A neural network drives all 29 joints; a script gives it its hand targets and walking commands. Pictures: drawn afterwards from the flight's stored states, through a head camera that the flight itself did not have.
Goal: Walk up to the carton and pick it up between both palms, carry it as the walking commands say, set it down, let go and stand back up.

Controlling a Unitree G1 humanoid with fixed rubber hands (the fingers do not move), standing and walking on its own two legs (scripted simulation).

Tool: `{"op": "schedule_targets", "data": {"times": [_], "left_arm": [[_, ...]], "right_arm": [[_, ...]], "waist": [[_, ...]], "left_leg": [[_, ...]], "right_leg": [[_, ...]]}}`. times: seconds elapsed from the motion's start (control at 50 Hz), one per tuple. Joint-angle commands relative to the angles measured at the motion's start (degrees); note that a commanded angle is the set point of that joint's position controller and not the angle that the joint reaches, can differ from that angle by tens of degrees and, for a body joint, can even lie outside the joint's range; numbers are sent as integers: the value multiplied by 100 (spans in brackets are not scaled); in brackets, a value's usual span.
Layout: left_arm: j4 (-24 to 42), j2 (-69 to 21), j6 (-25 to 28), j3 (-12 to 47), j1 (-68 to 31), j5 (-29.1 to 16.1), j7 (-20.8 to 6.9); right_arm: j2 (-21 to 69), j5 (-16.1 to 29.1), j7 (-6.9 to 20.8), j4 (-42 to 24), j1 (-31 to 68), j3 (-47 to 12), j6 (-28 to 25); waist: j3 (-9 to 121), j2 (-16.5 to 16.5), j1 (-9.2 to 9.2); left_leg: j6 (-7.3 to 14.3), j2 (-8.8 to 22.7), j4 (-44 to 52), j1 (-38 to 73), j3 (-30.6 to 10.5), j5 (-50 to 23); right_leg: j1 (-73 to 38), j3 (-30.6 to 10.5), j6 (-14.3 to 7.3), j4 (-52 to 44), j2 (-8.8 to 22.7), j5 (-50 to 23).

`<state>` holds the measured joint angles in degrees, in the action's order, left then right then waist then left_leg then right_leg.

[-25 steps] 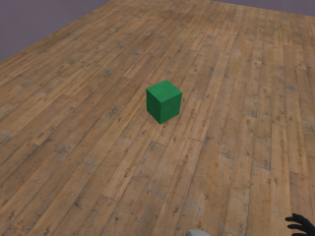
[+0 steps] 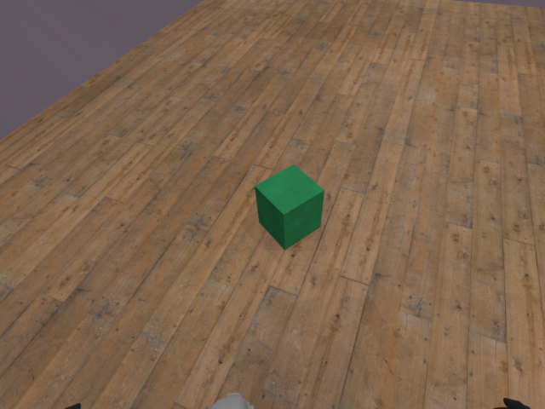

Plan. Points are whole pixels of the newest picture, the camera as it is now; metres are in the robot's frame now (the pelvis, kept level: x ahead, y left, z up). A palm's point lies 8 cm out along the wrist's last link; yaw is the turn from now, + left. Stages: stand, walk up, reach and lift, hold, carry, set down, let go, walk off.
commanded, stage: walk up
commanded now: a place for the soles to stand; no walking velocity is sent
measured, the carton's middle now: (289, 207) +1.01 +0.00 -0.64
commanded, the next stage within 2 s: none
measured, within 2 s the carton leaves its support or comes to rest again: neither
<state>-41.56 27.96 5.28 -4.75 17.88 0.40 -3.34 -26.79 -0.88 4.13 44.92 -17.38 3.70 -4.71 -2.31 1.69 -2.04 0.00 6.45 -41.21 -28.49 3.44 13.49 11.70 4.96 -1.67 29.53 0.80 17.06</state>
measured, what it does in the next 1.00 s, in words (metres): walks ahead: left foot, then right foot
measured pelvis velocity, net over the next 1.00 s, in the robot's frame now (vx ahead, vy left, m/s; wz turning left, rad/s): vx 0.36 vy -0.02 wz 0.01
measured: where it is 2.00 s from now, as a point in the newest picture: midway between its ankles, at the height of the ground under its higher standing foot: (302, 340)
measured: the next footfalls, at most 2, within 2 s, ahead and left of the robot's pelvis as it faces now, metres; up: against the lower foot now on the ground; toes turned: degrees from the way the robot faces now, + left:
left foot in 0.08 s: +0.18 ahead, +0.14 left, +0.00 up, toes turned +6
right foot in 0.42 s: +0.30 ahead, -0.14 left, +0.00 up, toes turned -6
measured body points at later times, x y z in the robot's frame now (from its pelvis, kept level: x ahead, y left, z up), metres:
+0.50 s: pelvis +0.20 -0.02 -0.01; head +0.20 -0.03 +0.44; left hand +0.35 +0.32 -0.07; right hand +0.24 -0.38 -0.10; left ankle +0.15 +0.12 -0.70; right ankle +0.27 -0.13 -0.73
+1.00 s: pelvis +0.36 -0.02 -0.01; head +0.37 +0.00 +0.44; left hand +0.45 +0.31 -0.11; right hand +0.45 -0.37 -0.07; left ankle +0.39 +0.11 -0.73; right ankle +0.43 -0.15 -0.70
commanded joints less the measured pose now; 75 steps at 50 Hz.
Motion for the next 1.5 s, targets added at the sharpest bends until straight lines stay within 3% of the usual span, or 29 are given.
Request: {"op": "schedule_targets", "data": {"times": [0.0, 0.06, 0.08, 0.1, 0.14, 0.2, 0.34, 0.4, 0.42, 0.44, 0.48, 0.58, 0.74, 0.76, 0.78, 0.8, 0.82, 0.88, 1.0, 1.06, 1.08, 1.1, 1.12, 1.22, 1.3, 1.34, 1.36, 1.44, 1.48], "left_arm": [[393, 1247, 30, -269, -324, 2, -7], [434, 787, 19, -32, -201, 40, 21], [599, 447, 13, 55, -85, -36, 31], [462, 946, -45, -36, -98, 37, 160], [199, 1113, -47, -113, 77, -53, 179], [34, 950, -95, -164, 134, 32, 36], [-33, 727, -93, -247, -379, 49, -162], [-184, 870, -15, -327, -29, 76, -99], [-309, 1077, 35, -408, 520, 85, -18], [-225, 1702, 97, -526, 852, 61, 55], [-85, 1580, 75, -500, 407, -67, 133], [48, 1143, 79, -322, 80, -19, 124], [294, 1019, -53, -102, -134, 9, 37], [352, 767, -48, 5, -83, 16, 57], [512, 423, -54, 87, -1, -45, 52], [386, 882, -120, 5, -14, 26, 177], [232, 1090, -137, -49, 26, -14, 213], [-37, 1033, -135, -144, 337, 8, 132], [-172, 661, -124, -175, 98, 24, 31], [-348, 765, -41, -199, 274, 80, 164], [-380, 975, 11, -231, 501, 118, 224], [-293, 1648, 36, -320, 521, 75, 265], [-301, 1692, 12, -358, 449, 44, 274], [-148, 1119, -89, -120, -352, 48, 339], [-244, 986, -198, 34, -701, -55, 344], [-219, 585, -268, 150, -557, -123, 360], [-405, 655, -341, 145, -603, -144, 394], [-758, 1002, -205, 129, -895, -1, 392], [-923, 987, -168, 169, -1064, -45, 401]], "right_arm": [[-883, 16, 35, -289, 40, 308, -109], [-1273, -36, -117, -65, -972, 448, -205], [-1899, -61, -198, -208, -1261, 582, -258], [-2040, 130, -221, -327, -1102, 631, -249], [-1578, 178, -258, -339, -689, 505, -217], [-1392, 73, -253, -421, -320, 394, -174], [-1526, 49, -152, -548, -35, 404, -156], [-1251, 45, -131, -535, -123, 262, -87], [-960, 12, -154, -608, -196, 146, -98], [-755, 77, -148, -813, -131, 56, -125], [-1311, 144, -275, -440, -191, 191, -24], [-1006, 32, -133, -178, -480, 212, -50], [-991, -7, -83, -174, -388, 324, -110], [-1222, -37, -161, -87, -874, 395, -153], [-1790, -79, -244, -238, -1203, 523, -203], [-2057, 82, -273, -366, -1038, 601, -197], [-1796, 152, -290, -377, -804, 553, -188], [-1373, 78, -304, -408, -279, 395, -130], [-1396, 6, -229, -549, 68, 367, -52], [-982, 38, -253, -528, 77, 158, 62], [-607, 31, -272, -572, -7, 26, 74], [-645, 56, -321, -622, -73, 18, 107], [-1030, 93, -418, -425, -59, 127, 174], [-860, 59, -398, 79, -512, 163, 176], [-778, -19, -426, 231, -312, 143, 187], [-1440, -48, -444, 87, 149, 246, 102], [-1446, 38, -433, 99, 411, 211, 122], [-901, 123, -396, 428, 902, -35, 255], [-913, 130, -380, 642, 908, -40, 265]], "waist": [[-52, -978, 166], [398, 209, 767], [765, 1650, 859], [716, 742, 814], [184, 210, 484], [-43, 789, 398], [-84, 753, 357], [62, 113, 45], [293, -700, -255], [548, -1993, -493], [72, -686, -219], [4, -1168, 25], [100, -633, 385], [361, 80, 648], [719, 1378, 812], [574, 737, 777], [284, 156, 614], [-118, 652, 337], [-91, 942, 277], [189, 250, -6], [265, -735, -136], [341, -1565, -148], [162, -1047, -143], [284, -1201, 178], [449, -1013, 348], [387, 358, 67], [347, 418, 89], [198, -132, 143], [401, -8, 244]], "left_leg": [[43, -233, 634, 1043, 253, -477], [361, -143, 1310, 3007, -410, 648], [1017, 1655, 2445, 3731, -3343, 2161], [1540, 2033, 2679, 3335, -4093, 2263], [1519, 1611, 2473, 2585, -2760, 1127], [1320, 1011, 2462, 1615, -1201, 221], [1173, 841, 2567, 847, -844, 1471], [853, 575, 1419, 325, -480, 1435], [653, 204, 14, -195, -105, 858], [247, -583, -1916, -1554, 223, 1562], [240, -314, -2520, -1676, -971, 1168], [6, -39, -1033, -423, -329, 654], [197, -585, 966, 2078, 251, 11], [370, -233, 1361, 2944, -465, 739], [1034, 1477, 2328, 3760, -3295, 2361], [1649, 2019, 2670, 3250, -4210, 2546], [1697, 1842, 2556, 2768, -3686, 1997], [1347, 998, 2403, 1739, -1623, 778], [1206, 727, 2138, 581, -970, 612], [710, 337, 847, 34, -525, 685], [456, -61, -357, -364, -107, 848], [143, -653, -1458, -1129, 122, 1870], [151, -448, -1963, -1083, -650, 2019], [101, -253, -850, 356, -302, 1320], [279, -494, 674, 1669, -170, 21], [734, 827, 1523, 1388, -2229, -354], [1140, 1086, 1607, 864, -2362, -329], [294, -33, 878, 831, -861, -227], [279, -16, 880, 1402, -792, -703]], "right_leg": [[986, -1042, -973, -1232, 1211, 1053], [1971, -507, -600, 1095, 691, 214], [3168, 35, -133, 3103, -104, 1031], [3375, -844, -13, 3841, -47, 1124], [3158, -1045, 66, 3802, 342, 541], [2307, -602, 207, 2550, 581, 506], [993, -99, 119, 803, 235, -383], [-336, -64, -47, 109, -38, -301], [-1145, -819, -249, -410, 337, 550], [-1690, -3881, -937, -1585, 2077, 2554], [-1126, -3657, -1371, -1487, 2231, 1716], [-97, -1259, -1236, -1196, 1478, -1203], [1498, -722, -803, -288, 1087, 945], [2013, -436, -607, 896, 829, 548], [3168, 107, -157, 2880, 53, 1078], [3465, -659, -21, 3677, 88, 1219], [3279, -1014, 31, 3863, 278, 875], [2458, -682, 145, 2710, 638, 539], [941, -69, 75, 1073, 209, -240], [-325, -173, -116, 235, -71, -365], [-632, -1380, -343, -473, 778, 103], [-579, -3780, -1142, -1371, 2215, 1117], [-447, -3835, -1490, -1275, 2358, 832], [440, -1346, -1068, -336, 1483, -2344], [1207, -979, -643, 360, 1210, -1551], [1480, -459, -48, 1265, 357, 80], [909, -290, 33, 1287, 107, 997], [534, -1173, -211, -64, 795, -373], [624, -1084, -230, -48, 833, -891]]}}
